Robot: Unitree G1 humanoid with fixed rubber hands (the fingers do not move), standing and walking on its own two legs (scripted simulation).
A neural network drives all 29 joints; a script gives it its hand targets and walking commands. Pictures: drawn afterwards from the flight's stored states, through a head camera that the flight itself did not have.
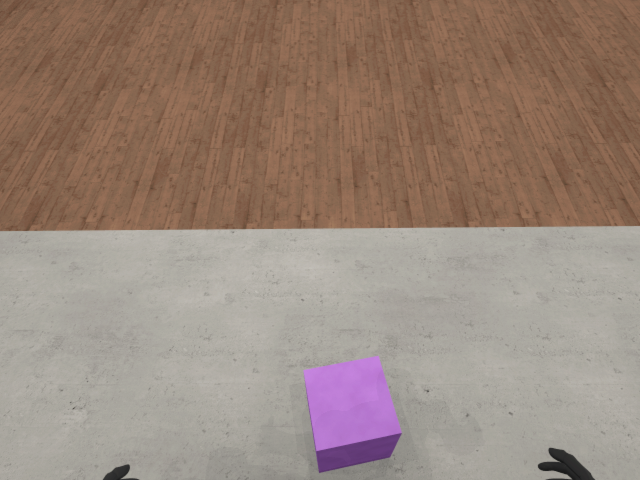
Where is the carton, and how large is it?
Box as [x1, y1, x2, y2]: [303, 356, 401, 472]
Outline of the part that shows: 378,356 303,370 319,472 390,456 401,432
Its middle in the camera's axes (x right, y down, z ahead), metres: +0.08 +0.49 +1.07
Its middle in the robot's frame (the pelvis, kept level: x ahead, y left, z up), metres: +0.39 -0.04 -0.66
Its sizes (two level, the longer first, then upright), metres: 0.210 0.200 0.250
